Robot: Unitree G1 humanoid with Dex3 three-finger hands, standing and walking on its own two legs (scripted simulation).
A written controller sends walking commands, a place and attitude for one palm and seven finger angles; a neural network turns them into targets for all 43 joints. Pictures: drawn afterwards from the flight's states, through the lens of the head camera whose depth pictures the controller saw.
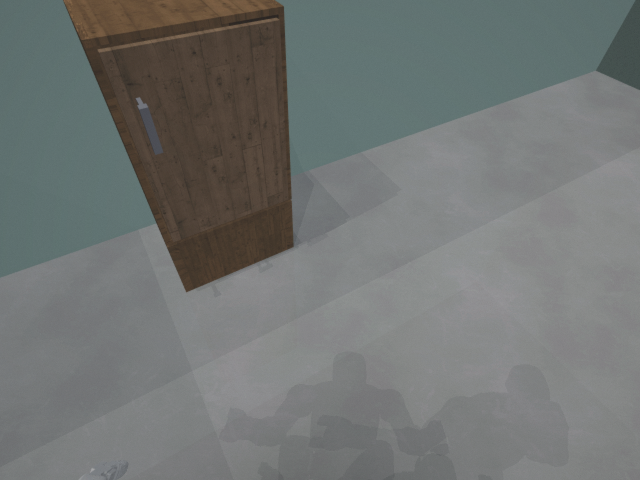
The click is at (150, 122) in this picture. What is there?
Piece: cupboard door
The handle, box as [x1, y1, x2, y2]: [136, 97, 163, 154]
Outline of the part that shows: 136,98 138,103 137,106 155,154 163,152 148,108 145,103 142,103 139,97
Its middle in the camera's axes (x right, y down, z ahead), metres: -0.41 -0.27 +0.92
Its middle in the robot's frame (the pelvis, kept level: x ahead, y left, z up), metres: +0.85 +0.46 -0.04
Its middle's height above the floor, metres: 0.72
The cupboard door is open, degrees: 0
